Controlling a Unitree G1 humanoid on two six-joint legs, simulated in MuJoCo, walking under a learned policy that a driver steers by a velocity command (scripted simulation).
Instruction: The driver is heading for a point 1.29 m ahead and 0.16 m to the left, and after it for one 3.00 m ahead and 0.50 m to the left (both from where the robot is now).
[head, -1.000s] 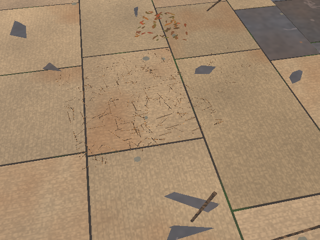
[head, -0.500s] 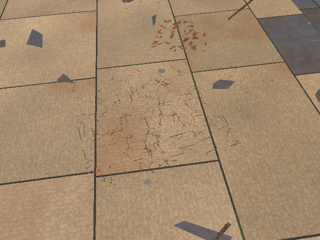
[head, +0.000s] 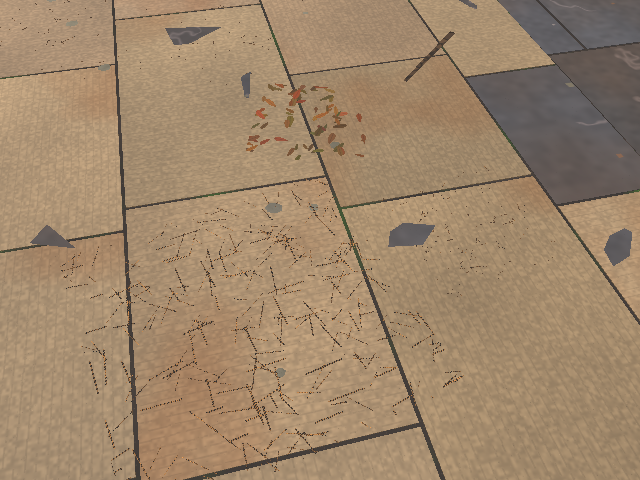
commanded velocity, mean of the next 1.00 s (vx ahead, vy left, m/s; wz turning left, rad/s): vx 0.36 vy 0.00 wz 0.00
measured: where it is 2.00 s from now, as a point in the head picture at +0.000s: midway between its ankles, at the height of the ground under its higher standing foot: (303, 322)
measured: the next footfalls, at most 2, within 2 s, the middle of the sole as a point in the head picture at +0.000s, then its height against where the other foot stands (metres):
right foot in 0.24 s outside the picture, level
left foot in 0.74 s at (283, 438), level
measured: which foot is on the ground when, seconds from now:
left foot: down 0.00-0.26, up 0.28-0.72, down 0.74-1.00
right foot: up 0.00-0.22, down 0.24-0.76, up 0.78-1.00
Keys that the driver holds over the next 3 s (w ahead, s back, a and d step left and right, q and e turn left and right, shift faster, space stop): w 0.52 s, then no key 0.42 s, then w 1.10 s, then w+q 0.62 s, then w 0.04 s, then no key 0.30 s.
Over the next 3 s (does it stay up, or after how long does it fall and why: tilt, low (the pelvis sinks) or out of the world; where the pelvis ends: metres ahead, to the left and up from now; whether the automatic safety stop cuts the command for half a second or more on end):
stays up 1.43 0.12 -0.01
